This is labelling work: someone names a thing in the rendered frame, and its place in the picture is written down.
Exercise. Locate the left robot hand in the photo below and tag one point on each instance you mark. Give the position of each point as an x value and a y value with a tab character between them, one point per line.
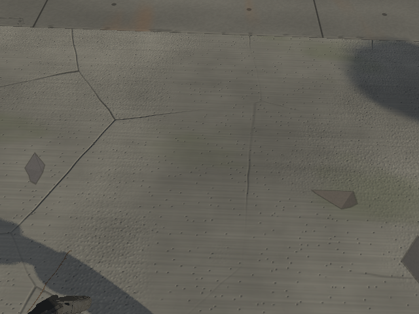
63	305

